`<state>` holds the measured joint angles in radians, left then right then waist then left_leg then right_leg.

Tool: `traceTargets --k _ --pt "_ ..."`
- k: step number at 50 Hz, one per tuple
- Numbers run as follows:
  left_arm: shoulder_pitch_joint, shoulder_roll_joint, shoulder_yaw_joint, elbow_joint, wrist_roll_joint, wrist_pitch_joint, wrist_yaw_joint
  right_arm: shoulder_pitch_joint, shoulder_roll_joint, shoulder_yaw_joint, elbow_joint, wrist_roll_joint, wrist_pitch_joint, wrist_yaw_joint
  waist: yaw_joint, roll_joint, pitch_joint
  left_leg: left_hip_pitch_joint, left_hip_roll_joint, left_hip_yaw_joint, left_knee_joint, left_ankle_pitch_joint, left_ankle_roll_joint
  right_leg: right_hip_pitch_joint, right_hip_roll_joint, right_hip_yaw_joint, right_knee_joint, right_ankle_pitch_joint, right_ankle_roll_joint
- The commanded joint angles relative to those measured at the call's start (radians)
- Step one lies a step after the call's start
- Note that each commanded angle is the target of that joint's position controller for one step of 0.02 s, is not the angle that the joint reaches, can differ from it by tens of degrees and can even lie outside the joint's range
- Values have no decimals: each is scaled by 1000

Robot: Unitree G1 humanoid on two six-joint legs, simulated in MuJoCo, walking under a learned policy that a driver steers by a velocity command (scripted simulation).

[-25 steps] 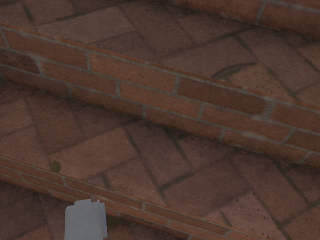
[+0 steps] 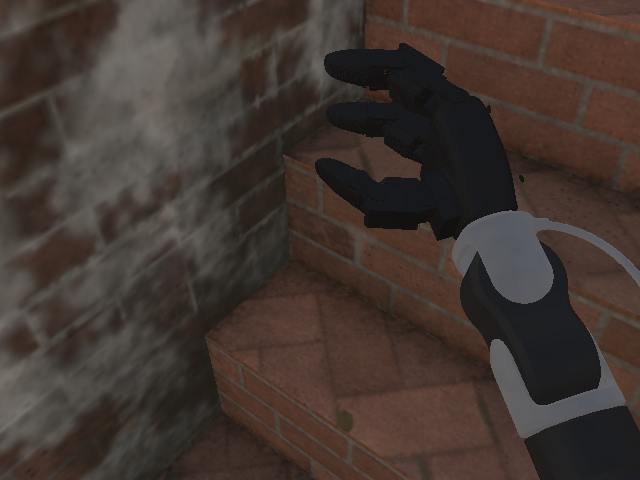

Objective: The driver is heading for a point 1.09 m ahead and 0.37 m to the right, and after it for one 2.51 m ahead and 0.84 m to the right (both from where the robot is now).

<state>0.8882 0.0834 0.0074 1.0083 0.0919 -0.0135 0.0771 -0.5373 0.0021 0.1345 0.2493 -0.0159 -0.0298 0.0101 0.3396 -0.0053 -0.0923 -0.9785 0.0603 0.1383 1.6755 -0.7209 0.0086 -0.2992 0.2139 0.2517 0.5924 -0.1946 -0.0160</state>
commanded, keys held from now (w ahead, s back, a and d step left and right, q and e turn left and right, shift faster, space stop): e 0.30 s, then w+e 0.44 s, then w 0.06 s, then no key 0.20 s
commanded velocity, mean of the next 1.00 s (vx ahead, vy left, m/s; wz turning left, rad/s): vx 0.21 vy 0.00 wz -0.51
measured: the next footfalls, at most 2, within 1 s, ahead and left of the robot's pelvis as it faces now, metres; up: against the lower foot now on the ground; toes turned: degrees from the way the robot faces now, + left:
right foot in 0.06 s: +0.02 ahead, -0.09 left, -0.23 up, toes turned +23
left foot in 0.32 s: -0.05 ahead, +0.22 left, -0.24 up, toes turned -18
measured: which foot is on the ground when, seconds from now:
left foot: down 0.00-0.14, up 0.16-0.30, down 0.32-0.56, up 0.58-0.74, down 0.76-1.00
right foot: up 0.00-0.04, down 0.06-0.30, up 0.32-0.58, down 0.60-0.74, up 0.76-1.00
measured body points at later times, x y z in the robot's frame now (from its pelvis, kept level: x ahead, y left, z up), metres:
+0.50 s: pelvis -0.18 +0.12 -0.16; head -0.19 +0.12 +0.29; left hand +0.12 +0.26 -0.21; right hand -0.19 -0.16 -0.26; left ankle -0.10 +0.23 -0.81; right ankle -0.27 +0.05 -0.70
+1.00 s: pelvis -0.49 +0.19 -0.43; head -0.51 +0.17 +0.01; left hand -0.21 +0.31 -0.50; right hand -0.46 -0.11 -0.52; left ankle -0.33 +0.24 -1.05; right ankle -0.60 +0.13 -1.09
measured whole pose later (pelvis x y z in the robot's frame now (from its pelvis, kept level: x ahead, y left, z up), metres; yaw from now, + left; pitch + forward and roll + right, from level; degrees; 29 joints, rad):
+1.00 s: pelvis -0.49 +0.19 -0.43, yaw -35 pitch +0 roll +4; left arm 0.20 0.26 0.01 0.53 -0.03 0.11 0.03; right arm 0.14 -0.20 -0.01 0.59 -0.03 -0.02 -0.09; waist 0.01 0.01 0.00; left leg -0.75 0.12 0.17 1.26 -0.88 0.04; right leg -0.45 -0.08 0.02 1.13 -0.05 -0.02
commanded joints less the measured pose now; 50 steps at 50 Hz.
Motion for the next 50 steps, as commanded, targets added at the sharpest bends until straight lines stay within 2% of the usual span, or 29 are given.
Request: traceTargets --k 1,4,5,6,7,8,10,15,17,18,20,21,23,26,29,31,32,33,34,35,36,38,39,40,42,43,45,48,50 --pt "42 115 4 -98 -90 -33 -18 -24 75 -20 -59 21 -36 -47 -171 141 -203 534 54 -297 -65 299 35 -245 -254 263 -154 148 -16" --pt "-218 125 2 -253 -111 -29 -52 168 -30 -109 18 78 -6 -82 -334 -246 -145 613 9 -413 110 211 34 -441 -272 450 -197 -26 -160" --pt "-391 336 89 -357 -143 -48 -26 318 -110 -131 -33 55 25 -106 -427 -439 -98 753 -21 -576 205 133 22 -714 -420 902 -324 -497 -214" --pt "-569 340 91 -456 -104 -43 7 281 -237 -180 24 57 50 -125 -385 -164 43 692 -100 -401 206 396 -57 -754 -406 798 -391 -758 -186" --pt "-523 292 64 -472 -68 -39 26 195 -194 -178 26 24 62 -137 -291 -94 133 604 -150 -308 307 476 -113 -784 -372 737 -465 -826 -185" --pt "-585 310 60 -498 -68 -25 34 267 -134 -167 30 38 64 -132 -332 -121 156 553 -140 -336 308 461 -100 -775 -357 699 -427 -822 -173" --pt "-810 261 11 -575 -70 22 46 516 -196 -195 125 43 63 -102 -486 -119 95 488 -131 -206 212 641 -131 -597 -284 344 -256 -575 -119" --pt "-692 68 -18 -658 -90 98 63 641 -69 -115 371 22 90 -41 -347 21 94 452 40 -135 -1125 622 -79 -269 -118 4 430 -623 -98" --pt "-505 -134 -56 -600 -77 77 0 444 -35 -24 333 -103 64 -22 -167 98 19 365 85 -213 -1077 1011 -27 -437 103 -40 1510 -359 18" --pt "-294 -86 -35 -571 -79 79 -25 371 -169 -44 301 -130 54 -15 -9 228 -109 554 203 -361 -915 1576 70 -617 120 -81 1723 -359 85" --pt "-369 249 8 -565 -117 64 -58 539 -293 -104 248 -31 70 -51 -153 164 -112 647 221 -427 -940 1157 166 -599 -69 -154 1545 -191 210" --pt "-417 392 55 -577 -90 86 -67 570 -405 -144 218 -4 26 -72 -162 117 -24 462 260 -448 -911 858 160 -472 -165 -165 1466 -37 203" --pt "-498 467 82 -592 -110 140 -53 477 -453 -152 181 -28 -28 -104 -166 96 10 243 308 -570 -847 603 188 -282 -227 -179 1228 138 130" --pt "-511 352 55 -520 -128 118 -56 563 -327 -122 217 -32 -26 -90 -220 65 38 123 81 -138 -559 261 34 35 -239 -318 285 168 -48" --pt "-684 152 -23 -424 -103 66 -92 823 -233 -112 273 47 21 -63 -423 -104 197 99 -58 8 88 -50 -11 24 -285 -276 -406 459 -118" --pt "-815 181 -46 -426 -79 60 -109 946 -161 -106 263 45 28 -66 -545 -45 132 129 -147 -39 565 49 -14 -14 -362 -177 -581 621 -90" --pt "-876 357 26 -465 -49 12 -106 1008 -284 -139 260 -2 2 -37 -605 35 -45 123 -189 155 598 110 -125 123 -346 -149 -126 1097 -102" --pt "-928 472 56 -471 -36 -9 -115 1136 -373 -173 290 -15 -28 -54 -677 -26 -283 170 -61 58 517 250 -167 262 -411 -74 5 1067 -152" --pt "-994 460 65 -478 -82 -12 -116 1183 -374 -174 292 24 -49 -68 -705 -172 -347 249 95 -150 125 317 -123 271 -482 50 -7 827 -172" --pt "-1067 371 41 -525 -88 -22 -110 1204 -342 -166 344 33 -47 -73 -682 -153 -305 304 116 -164 -168 254 -90 237 -508 114 12 704 -182" --pt "-1156 232 -6 -578 -73 -22 -105 1293 -368 -185 470 -20 -34 -77 -694 -5 -258 639 -11 64 -530 358 -62 53 -296 -127 161 821 -104" --pt "-1129 -18 -90 -621 -122 -32 -110 1290 -97 -125 584 -26 1 -42 -594 191 -32 792 145 -156 -1091 692 80 -380 -201 -184 943 -483 -55" --pt "-1178 -71 -107 -664 -106 -43 -126 1119 -29 -109 558 -57 2 -18 -515 97 126 681 142 -134 -1099 1022 81 -566 -149 -219 1318 -622 -54" --pt "-916 -46 -87 -700 -112 -23 -142 789 -47 -89 418 -132 -27 -5 -222 124 137 580 117 -169 -989 872 56 -630 -55 -109 1337 -447 -31" --pt "-416 180 -16 -585 -124 45 -101 435 -281 -117 233 -26 -24 -14 31 105 -64 297 250 -305 -1095 787 68 -272 -158 -169 1545 -295 94" --pt "-96 329 54 -490 -161 121 -29 162 -555 -187 189 2 -64 -39 196 319 -71 75 478 -622 -1069 717 146 -142 -214 -79 1769 -73 117" --pt "-396 447 94 -499 -106 153 17 420 -342 -145 209 15 -54 -56 -101 -129 -44 134 301 -391 -847 320 79 -125 -261 -110 1301 36 67" --pt "-708 260 47 -524 -127 128 -49 680 -275 -158 256 -41 -1 -121 -309 -25 11 315 143 -132 -540 91 -1 -161 -289 -249 395 145 -15" --pt "-504 171 29 -390 -122 111 -65 622 -194 -145 229 -2 6 -129 -260 10 10 275 111 -97 -396 81 -27 16 -330 -310 58 390 -35"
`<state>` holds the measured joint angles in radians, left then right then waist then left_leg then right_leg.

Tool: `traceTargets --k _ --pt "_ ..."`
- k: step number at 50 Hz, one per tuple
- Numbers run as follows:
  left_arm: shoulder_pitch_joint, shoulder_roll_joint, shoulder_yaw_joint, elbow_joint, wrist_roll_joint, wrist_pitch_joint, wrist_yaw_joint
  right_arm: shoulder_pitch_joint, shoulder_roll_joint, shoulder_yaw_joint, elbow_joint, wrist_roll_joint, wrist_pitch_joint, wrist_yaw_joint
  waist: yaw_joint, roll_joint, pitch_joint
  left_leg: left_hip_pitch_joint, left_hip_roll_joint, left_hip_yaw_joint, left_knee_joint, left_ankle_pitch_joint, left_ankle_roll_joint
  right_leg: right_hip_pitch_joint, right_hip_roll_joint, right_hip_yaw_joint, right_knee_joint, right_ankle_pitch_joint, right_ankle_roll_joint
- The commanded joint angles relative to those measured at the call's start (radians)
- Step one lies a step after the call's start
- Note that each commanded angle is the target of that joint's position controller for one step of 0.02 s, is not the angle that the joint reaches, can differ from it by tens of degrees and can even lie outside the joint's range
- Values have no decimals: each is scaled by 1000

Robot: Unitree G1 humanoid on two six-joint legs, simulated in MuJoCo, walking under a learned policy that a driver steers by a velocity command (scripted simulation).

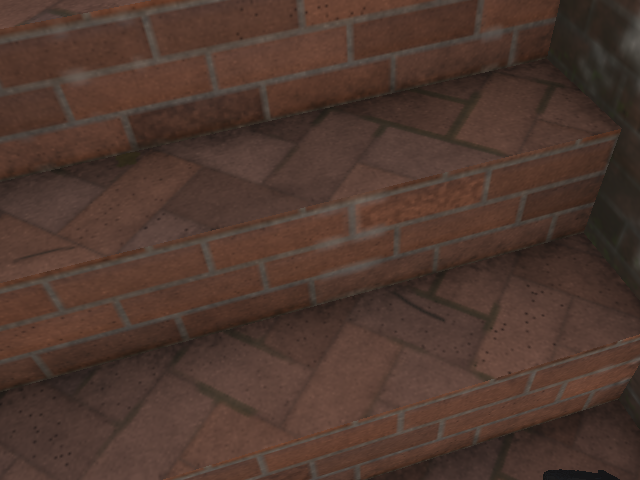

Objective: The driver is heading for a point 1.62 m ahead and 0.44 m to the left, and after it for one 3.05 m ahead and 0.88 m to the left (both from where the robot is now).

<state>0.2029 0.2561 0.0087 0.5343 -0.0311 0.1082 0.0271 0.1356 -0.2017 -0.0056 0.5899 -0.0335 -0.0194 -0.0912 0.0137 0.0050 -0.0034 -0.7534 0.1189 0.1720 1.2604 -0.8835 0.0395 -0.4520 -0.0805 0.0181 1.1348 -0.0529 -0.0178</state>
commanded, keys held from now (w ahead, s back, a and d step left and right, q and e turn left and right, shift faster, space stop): no key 1.00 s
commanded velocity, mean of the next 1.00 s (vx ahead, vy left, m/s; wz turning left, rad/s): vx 0.05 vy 0.00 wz -0.05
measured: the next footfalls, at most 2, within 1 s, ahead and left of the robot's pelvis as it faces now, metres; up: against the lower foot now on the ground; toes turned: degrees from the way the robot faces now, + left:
right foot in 0.06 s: -0.08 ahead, -0.15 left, -0.22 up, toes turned -2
left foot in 0.44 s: -0.25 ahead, +0.03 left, -0.22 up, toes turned +1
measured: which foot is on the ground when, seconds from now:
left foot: down 0.00-0.04, up 0.06-0.42, down 0.44-1.00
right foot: up 0.00-0.04, down 0.06-0.46, up 0.48-0.64, down 0.66-1.00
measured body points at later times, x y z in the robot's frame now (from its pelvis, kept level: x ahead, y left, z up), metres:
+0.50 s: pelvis -0.24 -0.08 -0.09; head -0.24 -0.08 +0.36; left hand -0.13 +0.17 -0.21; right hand -0.18 -0.35 -0.22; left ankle -0.29 +0.03 -0.82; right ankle -0.14 -0.15 -0.81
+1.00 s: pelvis -0.32 -0.11 -0.09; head -0.30 -0.11 +0.36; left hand -0.16 +0.10 -0.21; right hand -0.25 -0.37 -0.23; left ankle -0.29 +0.03 -0.82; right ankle -0.26 -0.23 -0.82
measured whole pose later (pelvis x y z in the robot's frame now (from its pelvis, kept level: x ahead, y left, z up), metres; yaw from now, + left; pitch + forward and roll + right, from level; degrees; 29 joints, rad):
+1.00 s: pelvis -0.32 -0.11 -0.09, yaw -2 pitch -1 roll +0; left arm 0.15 0.16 0.02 0.78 0.02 0.00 0.04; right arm 0.22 -0.21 -0.02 0.93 -0.01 -0.02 -0.07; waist -0.01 -0.01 0.05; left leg -0.26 0.06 0.02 0.54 -0.25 -0.04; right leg -0.32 0.03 0.05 0.54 -0.20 -0.01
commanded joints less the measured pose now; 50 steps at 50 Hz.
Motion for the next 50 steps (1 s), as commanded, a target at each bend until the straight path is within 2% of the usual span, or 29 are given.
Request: traceTargets --k 1,2,3,4,5,6,7,8,9,11,12,15,18,21,22,23,24,25,26,28,29,31,32,33,34,35,37,40,50 --pt "297 -62 8 164 16 -21 -25 -105 63 6 -138 49 -9 -13 90 -59 -44 -21 17 -64 160 233 -78 245 -42 -127 -615 347 -56" --pt "344 -116 -11 231 28 -24 -44 -129 132 25 -146 85 0 4 87 -142 7 -63 -56 30 437 199 -90 212 -19 -150 -784 283 -90" --pt "270 -135 -35 244 61 -38 -65 -110 190 27 -158 81 28 17 6 -221 32 -220 -134 37 939 183 -101 150 -9 -55 -692 130 -109" --pt "68 -7 -45 166 67 -61 -81 28 236 32 -175 95 37 34 -194 -273 74 -279 -174 -128 1180 322 -85 -95 -47 126 -518 597 -46" --pt "-6 165 10 128 58 -64 -77 177 150 13 -109 79 33 42 -229 -161 52 -261 -198 -219 1217 475 -72 -159 -182 334 -706 376 -67" --pt "29 265 47 136 41 -54 -66 174 101 -4 -96 79 21 39 -210 -117 84 -307 -172 -284 1156 532 -81 -125 -237 452 -798 -26 -100" --pt "-84 296 50 89 49 -77 -34 -79 -10 -5 -204 55 23 24 -150 -90 185 -271 -61 -368 771 683 -85 -264 -310 748 -991 -662 -135" --pt "-108 191 18 80 61 -89 12 -321 -149 -47 -227 64 24 -4 -44 110 261 -267 -51 -397 601 798 -113 -233 -297 761 -1007 -746 -112" --pt "-104 169 4 96 67 -96 58 -334 -131 -53 -229 59 42 -10 -46 51 207 -248 -53 -400 492 817 -137 -104 -291 745 -967 -718 -124" --pt "-10 119 3 120 61 -108 100 -259 -116 -65 -182 32 77 -5 -12 -105 94 -156 -28 -371 274 786 -175 109 -237 637 -944 -763 -140" --pt "41 62 -5 132 61 -108 109 -260 -101 -62 -160 28 78 1 8 -104 91 -55 -29 -340 152 735 -176 109 -193 570 -956 -762 -133" --pt "144 31 6 149 46 -88 113 -168 -24 -42 -64 49 81 30 37 -144 88 189 -51 -231 -241 469 -153 94 -121 434 -971 -789 -98" --pt "202 66 36 170 49 -61 103 26 -28 -51 76 43 66 56 44 -139 58 412 -147 -91 -571 314 -68 105 -90 329 -966 -726 -54" --pt "183 77 67 166 29 -64 80 196 -37 -44 218 -3 48 60 49 -144 58 590 -180 -19 -935 463 43 141 19 199 -917 -534 41" --pt "159 37 67 163 28 -61 69 269 -17 -35 262 -9 41 60 40 -88 9 686 -123 -89 -981 435 73 105 55 163 -810 -433 54" --pt "131 -34 54 164 26 -60 55 283 10 -23 279 14 36 63 41 72 -54 775 -10 -217 -930 435 100 -3 101 95 -557 -411 48" --pt "66 -3 68 135 25 -70 49 164 -88 -53 234 26 12 60 25 208 37 452 199 -487 -1052 235 213 -20 103 49 -463 -371 44" --pt "24 53 81 110 38 -81 39 23 -161 -69 197 21 -19 42 65 233 115 292 270 -538 -1178 228 257 17 57 135 -301 -267 46" --pt "57 82 94 124 39 -84 26 -89 -156 -66 175 11 -42 22 113 228 121 249 232 -490 -1180 342 218 71 63 160 -180 -222 54" --pt "120 50 90 179 63 -78 11 -146 -103 -47 163 13 -58 16 120 94 61 345 133 -342 -1104 586 134 103 60 119 -158 -233 62" --pt "82 4 72 182 65 -82 7 -109 -86 -40 177 26 -53 19 86 31 56 404 89 -284 -1059 649 112 102 49 79 -296 -242 62" --pt "-16 -63 43 166 52 -100 2 13 -87 -31 223 32 -34 29 12 17 31 502 41 -241 -946 690 98 186 67 7 -606 -218 61" --pt "-23 -46 45 171 44 -105 5 102 -97 -28 249 37 -24 33 -10 18 30 524 22 -242 -903 702 79 225 89 -16 -724 -194 56" --pt "-9 21 55 165 47 -107 9 165 -108 -29 266 28 -24 39 -30 17 24 501 4 -246 -871 707 47 289 56 40 -751 -59 48" --pt "18 112 71 155 51 -104 20 202 -111 -29 255 8 -38 52 -73 -67 -10 451 -40 -221 -828 716 13 371 -13 123 -687 224 17" --pt "17 100 71 187 36 -100 14 203 -98 -30 256 17 -37 50 -81 -151 -49 514 -86 -150 -860 641 -25 277 20 112 -666 26 -32" --pt "15 33 50 180 51 -102 10 83 -97 -28 245 24 -19 39 -27 -66 -6 530 -94 -116 -799 573 -52 185 17 150 -751 -179 -49" --pt "-40 64 52 167 56 -114 17 79 -68 -21 248 22 9 17 -37 -107 64 518 -87 -127 -775 528 -43 82 12 182 -819 -458 -44" --pt "-86 17 41 189 51 -122 13 79 -78 -31 301 18 -17 23 -17 -31 34 452 -71 -151 -808 521 -46 125 40 139 -779 -430 -23"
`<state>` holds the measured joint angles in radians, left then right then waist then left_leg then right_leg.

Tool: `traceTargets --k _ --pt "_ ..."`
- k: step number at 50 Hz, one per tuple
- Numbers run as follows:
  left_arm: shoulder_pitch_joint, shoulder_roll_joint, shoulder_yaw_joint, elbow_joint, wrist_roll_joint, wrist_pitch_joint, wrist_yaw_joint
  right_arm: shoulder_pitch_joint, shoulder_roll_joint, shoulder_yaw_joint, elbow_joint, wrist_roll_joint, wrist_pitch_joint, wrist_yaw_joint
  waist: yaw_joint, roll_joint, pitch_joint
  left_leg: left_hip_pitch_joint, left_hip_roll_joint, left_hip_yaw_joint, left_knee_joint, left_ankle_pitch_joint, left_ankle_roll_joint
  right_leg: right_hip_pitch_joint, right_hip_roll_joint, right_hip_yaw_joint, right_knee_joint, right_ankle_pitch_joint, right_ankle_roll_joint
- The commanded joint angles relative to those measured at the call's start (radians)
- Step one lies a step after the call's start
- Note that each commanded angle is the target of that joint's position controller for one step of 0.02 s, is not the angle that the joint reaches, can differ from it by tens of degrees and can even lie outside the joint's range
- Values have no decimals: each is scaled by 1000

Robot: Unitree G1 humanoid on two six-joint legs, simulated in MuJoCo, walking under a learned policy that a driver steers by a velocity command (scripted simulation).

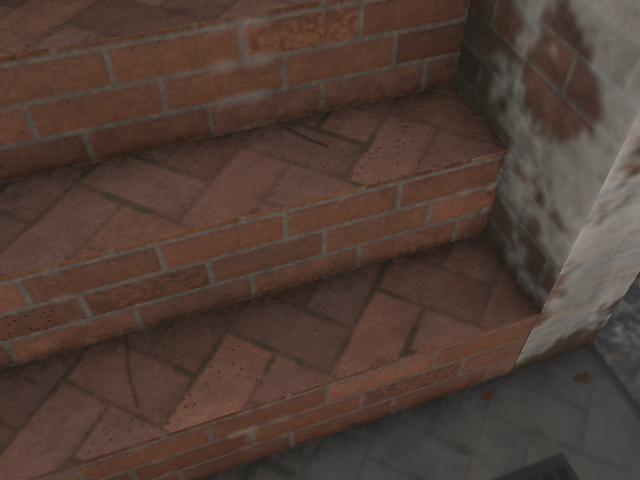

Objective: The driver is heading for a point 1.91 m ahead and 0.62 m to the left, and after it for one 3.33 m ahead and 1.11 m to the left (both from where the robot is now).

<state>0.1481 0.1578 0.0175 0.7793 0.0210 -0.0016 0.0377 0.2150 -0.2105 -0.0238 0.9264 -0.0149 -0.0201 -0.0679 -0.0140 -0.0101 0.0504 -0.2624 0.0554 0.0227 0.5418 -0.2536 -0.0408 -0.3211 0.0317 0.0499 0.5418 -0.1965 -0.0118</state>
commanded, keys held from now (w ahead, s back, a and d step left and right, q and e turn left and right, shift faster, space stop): no key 0.28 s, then w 0.60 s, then w+q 0.12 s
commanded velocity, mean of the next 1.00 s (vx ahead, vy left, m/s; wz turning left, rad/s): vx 0.25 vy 0.00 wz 0.02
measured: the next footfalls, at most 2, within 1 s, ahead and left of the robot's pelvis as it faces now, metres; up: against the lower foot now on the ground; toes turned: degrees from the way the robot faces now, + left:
left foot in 0.90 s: +0.31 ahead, +0.14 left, +0.00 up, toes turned +1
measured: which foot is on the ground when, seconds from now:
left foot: down 0.00-0.50, up 0.52-0.88, down 0.90-1.00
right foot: down 0.00-0.90, up 0.92-1.00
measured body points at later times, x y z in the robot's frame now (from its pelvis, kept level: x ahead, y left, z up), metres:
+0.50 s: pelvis +0.04 +0.01 +0.00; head +0.04 +0.00 +0.45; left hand +0.12 +0.26 -0.13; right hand +0.07 -0.25 -0.15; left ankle +0.02 +0.15 -0.73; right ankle +0.04 -0.09 -0.73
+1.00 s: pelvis +0.22 +0.06 +0.00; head +0.24 +0.07 +0.45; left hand +0.29 +0.33 -0.13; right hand +0.36 -0.20 -0.11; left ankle +0.27 +0.14 -0.73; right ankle +0.12 -0.08 -0.63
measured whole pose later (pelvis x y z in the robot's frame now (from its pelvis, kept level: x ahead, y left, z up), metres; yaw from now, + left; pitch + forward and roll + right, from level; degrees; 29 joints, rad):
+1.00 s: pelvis +0.22 +0.06 +0.00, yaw +2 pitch +2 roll +0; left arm 0.25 0.26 0.04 0.92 0.00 -0.11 0.01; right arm 0.14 -0.25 -0.04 0.92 -0.02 -0.11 0.01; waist 0.00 -0.02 0.00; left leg -0.35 -0.06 0.02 0.49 -0.17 0.09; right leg -0.42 -0.01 0.04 1.20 -0.37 -0.02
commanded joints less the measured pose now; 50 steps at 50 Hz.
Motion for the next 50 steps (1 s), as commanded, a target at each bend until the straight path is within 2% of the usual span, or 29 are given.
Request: traceTargets --k 1,14,16,18,19,20,21,23,24,25,26,27,28,29,30,32,34,36,37,39,41,42,44,45,46,47,48,49,50 --pt "-35 112 32 -53 -2 -12 2 1 -71 -13 -31 -1 -18 0 12 -12 -22 -46 -7 -5 -94 -114 35 1 -69 102 -179 -276 -29" --pt "-36 100 35 44 -10 -20 -5 44 -77 -10 23 4 -30 5 10 9 -30 -71 0 -33 -140 -130 51 62 -40 49 -114 -82 -11" --pt "-1 115 42 74 -18 -20 -3 81 -106 -21 38 13 -25 4 3 31 -48 -56 -9 -39 -151 -338 80 38 3 1 -72 -299 -17" --pt "-10 116 44 77 -27 -35 -5 92 -140 -33 34 21 -24 0 -8 92 9 -70 56 -135 -231 -534 135 -46 24 -43 0 -382 -22" --pt "-20 100 43 79 -31 -50 -10 104 -162 -42 39 27 -30 0 -12 145 21 -51 126 -226 -289 -570 171 -68 34 -86 83 -287 -16" --pt "-20 94 44 83 -33 -63 -17 91 -192 -55 40 31 -37 1 -6 200 31 -45 209 -314 -335 -569 213 -76 15 -106 181 -187 -17" --pt "-23 103 47 85 -39 -71 -22 75 -200 -61 38 38 -41 3 -1 201 50 -70 254 -356 -364 -548 236 -71 -21 -85 203 -175 -33" --pt "42 78 43 109 -49 -80 -26 -13 -185 -57 22 47 -46 13 55 184 76 -144 213 -275 -334 -474 200 64 -23 -100 45 -205 -71" --pt "98 77 48 136 -40 -81 -27 -56 -157 -49 7 44 -47 18 77 162 64 -177 157 -207 -257 -416 180 168 -3 -114 -43 -188 -78" --pt "162 95 57 166 -32 -84 -28 -65 -117 -38 1 40 -49 21 93 83 36 -204 89 -128 -114 -336 154 256 -6 -78 -106 -181 -79" --pt "255 179 78 184 -27 -92 -22 -80 -44 -17 -22 39 -59 24 105 -151 -1 -345 -33 23 178 -217 90 363 -174 225 -256 -362 -149" --pt "350 261 95 191 -32 -102 -34 -158 -68 -18 -72 38 -76 22 155 -322 3 -535 -88 -1 416 -315 89 432 -373 620 -431 -442 -294" --pt "300 215 76 175 -18 -117 -32 -175 -114 -30 -82 58 -90 34 113 -233 34 -626 -23 -110 577 -301 116 421 -432 696 -440 -454 -329" --pt "218 178 64 146 -20 -126 -29 -142 -127 -30 -63 69 -98 49 66 -138 50 -662 20 -132 616 -188 142 426 -395 582 -420 -400 -293" --pt "170 180 61 126 -19 -123 -30 -118 -125 -32 -48 46 -103 53 42 -80 24 -631 45 -121 601 -99 147 411 -346 459 -411 -249 -242" --pt "155 144 46 119 -25 -103 -28 -133 -112 -35 -42 22 -104 66 31 -20 -12 -544 64 -77 490 13 115 378 -281 265 -411 42 -176" --pt "199 140 41 141 -15 -90 -23 -172 -56 -17 -48 16 -102 74 41 -45 -33 -439 39 -19 368 73 77 319 -218 120 -387 228 -164" --pt "206 184 49 139 -29 -82 -11 -259 -25 4 -80 4 -104 76 57 -41 -23 -345 -2 31 212 125 48 240 -190 57 -382 290 -169" --pt "216 214 55 141 -30 -81 -9 -295 -30 9 -91 7 -104 76 66 -57 -24 -300 -17 39 148 138 40 220 -194 57 -384 271 -174" --pt "211 250 67 139 -34 -85 -11 -320 -72 8 -105 21 -101 76 62 -98 -21 -255 -20 20 69 138 47 227 -227 84 -382 221 -175" --pt "177 265 78 129 -40 -87 -14 -319 -117 2 -113 25 -101 77 40 -107 -24 -216 -22 9 24 131 79 251 -258 92 -348 291 -163" --pt "171 258 77 132 -37 -84 -12 -216 -138 -7 -84 20 -100 79 -5 -120 -80 -102 -47 17 34 134 99 248 -262 81 -278 418 -154" --pt "134 212 62 119 -38 -89 -17 24 -197 -46 -11 14 -99 73 -116 -86 -177 170 -82 28 -40 137 150 175 -185 -2 14 593 -100" --pt "107 176 45 96 -23 -95 -23 198 -257 -68 32 2 -95 66 -176 33 -245 411 63 -168 -69 117 201 -45 -123 -52 329 339 -47" --pt "194 45 9 70 -10 -114 -33 237 -326 -76 38 -24 -94 73 -85 339 -293 600 311 -658 -202 165 388 -408 40 -60 703 -355 14" --pt "182 132 22 84 -37 -132 -38 204 -249 -64 34 -10 -97 77 -105 222 -278 554 308 -758 -294 -85 434 -518 -5 55 856 -365 -5" --pt "106 178 24 57 -37 -145 -41 86 -205 -57 -3 2 -100 76 -77 185 -149 433 270 -639 -320 -147 400 -599 -59 46 861 -244 -30" --pt "69 209 33 49 -25 -148 -33 -1 -153 -47 -36 -1 -95 77 -42 73 -98 298 230 -538 -335 -59 355 -540 -106 37 807 -128 -32" --pt "39 208 36 38 -2 -141 -19 -58 -139 -42 -60 -1 -90 75 -8 12 -69 175 201 -473 -351 84 327 -467 -133 36 746 -52 -16"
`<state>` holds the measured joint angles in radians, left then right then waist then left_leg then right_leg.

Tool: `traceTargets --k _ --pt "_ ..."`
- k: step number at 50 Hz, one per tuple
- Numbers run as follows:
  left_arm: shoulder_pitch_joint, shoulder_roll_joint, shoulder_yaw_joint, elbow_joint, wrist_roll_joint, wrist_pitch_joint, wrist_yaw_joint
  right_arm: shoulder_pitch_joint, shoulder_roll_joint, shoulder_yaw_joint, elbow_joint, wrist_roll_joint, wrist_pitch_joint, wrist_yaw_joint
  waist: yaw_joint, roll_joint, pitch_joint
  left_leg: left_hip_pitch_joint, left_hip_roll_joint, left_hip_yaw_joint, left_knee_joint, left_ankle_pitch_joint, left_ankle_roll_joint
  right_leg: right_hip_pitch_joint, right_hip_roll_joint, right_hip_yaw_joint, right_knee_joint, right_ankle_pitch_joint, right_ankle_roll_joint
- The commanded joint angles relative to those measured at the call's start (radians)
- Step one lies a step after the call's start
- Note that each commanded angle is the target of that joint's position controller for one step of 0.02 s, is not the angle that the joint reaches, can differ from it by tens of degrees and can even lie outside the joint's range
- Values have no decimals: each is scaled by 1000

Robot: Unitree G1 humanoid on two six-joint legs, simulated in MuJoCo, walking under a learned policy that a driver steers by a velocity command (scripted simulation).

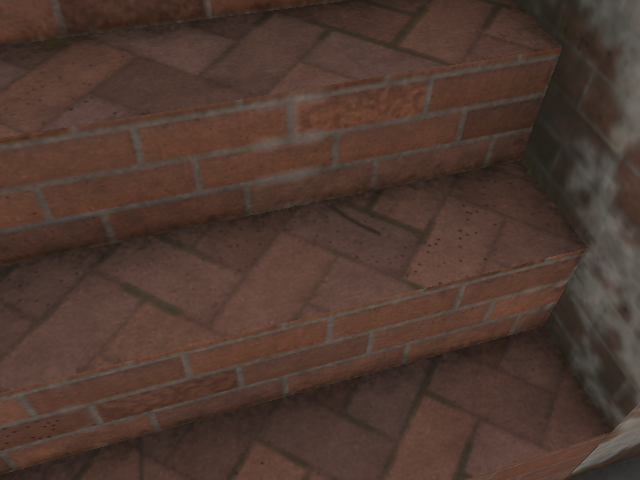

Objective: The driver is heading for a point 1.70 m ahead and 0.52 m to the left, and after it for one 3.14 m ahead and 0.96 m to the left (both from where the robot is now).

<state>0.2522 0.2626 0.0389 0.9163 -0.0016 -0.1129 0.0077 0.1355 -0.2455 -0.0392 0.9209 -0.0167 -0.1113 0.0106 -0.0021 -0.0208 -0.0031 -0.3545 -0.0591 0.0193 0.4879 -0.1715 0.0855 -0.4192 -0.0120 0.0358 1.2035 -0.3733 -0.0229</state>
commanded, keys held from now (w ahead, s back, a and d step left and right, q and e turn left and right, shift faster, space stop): w+q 0.84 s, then w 0.14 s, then w+e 0.02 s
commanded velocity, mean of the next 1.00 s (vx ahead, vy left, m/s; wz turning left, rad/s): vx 0.49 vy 0.00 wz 0.48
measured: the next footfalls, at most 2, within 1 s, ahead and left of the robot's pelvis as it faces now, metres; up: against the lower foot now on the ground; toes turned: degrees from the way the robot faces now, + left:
right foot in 0.32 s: +0.19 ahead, -0.07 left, +0.00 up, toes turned +10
left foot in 0.84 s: +0.26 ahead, +0.32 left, +0.24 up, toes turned +36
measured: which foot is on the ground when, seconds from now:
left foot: down 0.00-0.32, up 0.34-0.82, down 0.84-1.00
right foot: up 0.00-0.30, down 0.32-0.90, up 0.92-1.00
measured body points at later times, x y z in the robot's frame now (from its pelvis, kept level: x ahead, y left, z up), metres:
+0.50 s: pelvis +0.13 +0.01 +0.00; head +0.15 +0.01 +0.45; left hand +0.17 +0.28 -0.11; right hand +0.38 -0.18 -0.09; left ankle +0.06 +0.12 -0.50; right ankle +0.15 -0.08 -0.74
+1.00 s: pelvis +0.23 +0.18 +0.11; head +0.27 +0.21 +0.56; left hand +0.16 +0.45 -0.02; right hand +0.51 +0.12 +0.02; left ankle +0.22 +0.29 -0.50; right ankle +0.19 -0.03 -0.45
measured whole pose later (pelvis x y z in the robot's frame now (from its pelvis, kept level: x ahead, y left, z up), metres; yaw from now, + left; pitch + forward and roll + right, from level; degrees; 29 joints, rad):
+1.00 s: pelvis +0.23 +0.18 +0.11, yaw +32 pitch +3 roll +3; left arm 0.25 0.29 0.03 0.82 -0.01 -0.03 -0.02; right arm 0.09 -0.16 0.03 0.60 -0.03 -0.05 0.00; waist 0.00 -0.06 0.04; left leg -0.78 -0.08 0.06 1.33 -0.85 0.06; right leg -0.48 -0.09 0.12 1.53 -0.23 -0.04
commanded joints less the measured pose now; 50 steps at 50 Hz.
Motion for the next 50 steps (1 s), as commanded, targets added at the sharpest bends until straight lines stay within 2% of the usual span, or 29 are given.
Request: traceTargets --k 1,3,5,8,12,15,16,17,18,19,20,22,25,27,30,32,35,37,38,40,41,42,43,44,45,46,47,48,50 --pt "-61 96 16 -112 36 -21 16 11 -97 -22 -60 -3 3 -7 7 10 -29 193 288 -412 -303 130 188 -289 -101 52 42 163 8" --pt "10 36 4 -94 47 0 21 11 -108 -26 -60 4 1 -7 58 53 -55 84 226 -280 -259 401 178 -172 -58 -4 -32 179 40" --pt "-97 22 -5 -149 55 11 33 17 -134 -34 -81 11 14 -22 40 57 -45 -18 168 -179 -216 567 140 -90 -14 -59 -226 263 67" --pt "-149 -38 -29 -166 28 42 51 80 -145 -39 -102 -4 45 -49 12 153 -113 26 173 -206 -133 659 95 -7 64 -94 -349 239 77" --pt "-172 11 -25 -207 6 74 57 91 -104 -32 -132 9 57 -52 21 186 -111 72 222 -368 -96 496 129 31 78 -76 -416 136 41" --pt "-86 33 -14 -241 13 49 59 21 -99 -27 -181 15 56 -64 94 215 -149 287 191 -399 92 893 80 113 46 -45 -803 251 -18" --pt "-3 63 1 -224 19 33 52 -16 -85 -23 -216 28 54 -56 125 149 -194 220 127 -343 269 904 37 294 3 -25 -919 433 -35" --pt "63 93 10 -200 19 25 49 -13 -27 -12 -247 28 48 -41 114 -57 -217 -88 20 -252 569 242 -13 567 -157 142 -899 900 -79" --pt "77 138 17 -189 54 30 49 170 23 -3 -246 22 35 -39 6 -282 -234 -365 -115 -233 929 -436 -47 655 -432 391 -798 1283 -249" --pt "4 97 18 -215 66 34 52 259 -69 -23 -225 41 52 -37 -49 -202 -205 -481 -30 -209 1243 -508 -88 524 -528 430 -852 934 -367" --pt "-86 29 5 -257 44 38 46 172 -114 -35 -248 61 74 -45 -46 -105 -94 -568 46 -194 1316 -441 -106 423 -444 316 -903 529 -311" --pt "-112 -7 -10 -264 28 49 51 47 -62 -16 -284 25 101 -55 -17 -10 15 -649 61 -144 1423 -293 -137 259 -296 188 -944 191 -218" --pt "14 43 -4 -220 44 43 67 9 7 18 -359 16 92 -32 3 37 14 -685 61 -123 1464 -107 -157 195 -244 63 -922 301 -221" --pt "148 114 15 -175 47 48 66 -50 78 46 -397 30 85 -39 60 -69 -32 -898 26 -61 1882 -200 -178 357 -334 120 -935 360 -262" --pt "242 64 13 -118 19 62 52 -214 115 85 -509 38 75 -29 90 -24 17 -1230 93 -156 1932 -338 -157 573 -362 81 -942 189 -173" --pt "204 48 2 -119 25 68 51 -267 133 109 -554 27 79 -12 68 1 31 -1175 120 -137 1825 -257 -151 450 -340 -4 -969 181 -131" --pt "156 74 -5 -102 30 63 69 -301 133 122 -590 29 98 -18 36 -98 19 -1062 136 -64 1761 -171 -154 341 -326 -66 -1022 303 -125" --pt "183 114 11 -92 12 66 85 -287 124 124 -611 28 102 -22 37 -107 -4 -1147 178 -91 1703 -225 -149 511 -342 -99 -998 356 -99" --pt "190 124 17 -96 -6 85 88 -348 141 141 -647 24 94 -6 45 -93 -2 -1121 214 -37 1475 -241 -150 518 -292 -136 -1014 274 -81" --pt "248 158 36 -91 -20 129 105 -478 184 163 -738 14 83 16 75 -128 -12 -1007 250 -15 1284 -336 -129 509 -346 -113 -1107 283 -104" --pt "158 200 39 -119 -32 151 104 -449 156 171 -727 32 81 33 36 -105 -2 -685 197 138 940 -508 -109 314 -298 -197 -1185 393 -121" --pt "274 244 49 -86 -42 148 108 -467 153 160 -736 48 72 31 47 -245 -67 -455 102 145 853 -780 -56 322 -328 -173 -1096 1008 -141" --pt "264 235 34 -48 -13 134 95 -277 64 102 -626 51 85 28 -18 -115 -215 -228 -38 321 836 -547 -12 406 -311 -244 -922 1633 -165" --pt "291 189 0 -44 -2 100 68 -145 -36 54 -585 46 67 22 -94 -46 -345 68 -82 198 730 -393 71 306 -259 -224 -654 1971 -135" --pt "206 300 23 -97 -25 68 23 134 -93 11 -553 53 74 -3 -249 -90 -522 414 24 -136 507 -298 143 139 -244 -137 -422 1645 -65" --pt "2 284 28 -180 -34 43 -20 393 -174 -26 -445 42 104 -61 -339 182 -640 681 221 -669 193 -271 181 -164 -111 -77 -11 536 10" --pt "-17 141 9 -161 -31 30 -55 472 -197 -24 -290 -31 91 -56 -232 377 -675 616 284 -883 83 -170 188 -247 -1 125 456 70 -8" --pt "-91 38 -8 -221 -32 28 -59 477 -157 -15 -249 -48 68 -36 -206 380 -536 510 249 -715 134 -147 116 -400 43 194 652 24 -48" --pt "-178 -51 -38 -334 20 49 -42 248 4 22 -203 -26 44 -3 -62 152 -168 138 157 -484 208 -169 54 -559 58 98 771 28 -54"
Velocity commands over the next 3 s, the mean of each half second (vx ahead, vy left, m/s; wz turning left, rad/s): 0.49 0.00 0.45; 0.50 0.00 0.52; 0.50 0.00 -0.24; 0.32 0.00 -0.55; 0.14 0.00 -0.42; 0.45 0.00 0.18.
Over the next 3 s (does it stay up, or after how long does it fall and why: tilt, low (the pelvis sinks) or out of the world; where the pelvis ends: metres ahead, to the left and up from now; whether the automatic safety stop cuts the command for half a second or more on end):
stays up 0.43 0.20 0.30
